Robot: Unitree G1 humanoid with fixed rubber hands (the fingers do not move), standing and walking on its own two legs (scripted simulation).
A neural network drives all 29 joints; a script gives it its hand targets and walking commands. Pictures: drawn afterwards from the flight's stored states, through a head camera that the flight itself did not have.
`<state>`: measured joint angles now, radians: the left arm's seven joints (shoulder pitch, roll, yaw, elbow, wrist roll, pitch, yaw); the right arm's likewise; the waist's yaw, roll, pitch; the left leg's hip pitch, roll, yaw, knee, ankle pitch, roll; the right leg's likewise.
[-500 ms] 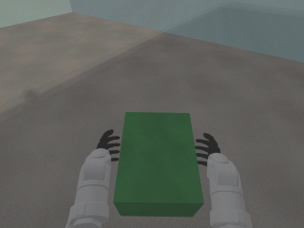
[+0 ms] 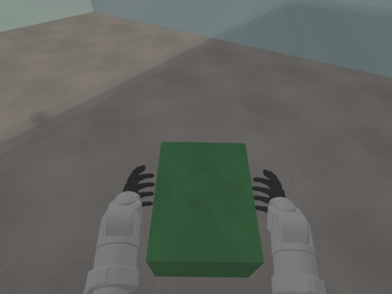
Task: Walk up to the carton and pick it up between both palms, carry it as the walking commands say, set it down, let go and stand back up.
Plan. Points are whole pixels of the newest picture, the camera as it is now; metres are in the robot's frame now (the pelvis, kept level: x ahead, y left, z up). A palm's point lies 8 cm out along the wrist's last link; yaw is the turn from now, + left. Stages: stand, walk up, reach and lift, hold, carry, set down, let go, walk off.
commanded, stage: carry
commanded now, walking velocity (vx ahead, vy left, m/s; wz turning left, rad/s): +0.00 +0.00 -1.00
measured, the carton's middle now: (202, 206) +0.33 +0.01 -0.02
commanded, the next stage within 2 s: none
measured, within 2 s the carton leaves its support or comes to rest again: neither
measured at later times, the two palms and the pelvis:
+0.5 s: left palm (240, 160) +0.38 -0.07 +0.10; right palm (387, 215) +0.26 -0.34 +0.09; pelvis -0.02 -0.05 -0.01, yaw -23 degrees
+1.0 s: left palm (282, 165) +0.39 -0.18 +0.08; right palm out of the picture +0.19 -0.39 +0.08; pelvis +0.02 -0.04 -0.02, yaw -47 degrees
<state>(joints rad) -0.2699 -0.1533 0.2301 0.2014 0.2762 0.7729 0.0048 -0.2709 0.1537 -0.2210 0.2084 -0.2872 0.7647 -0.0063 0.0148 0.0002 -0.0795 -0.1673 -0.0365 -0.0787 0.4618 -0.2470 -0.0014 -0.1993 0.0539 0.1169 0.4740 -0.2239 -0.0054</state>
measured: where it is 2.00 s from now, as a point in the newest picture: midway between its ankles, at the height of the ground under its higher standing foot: outside the picture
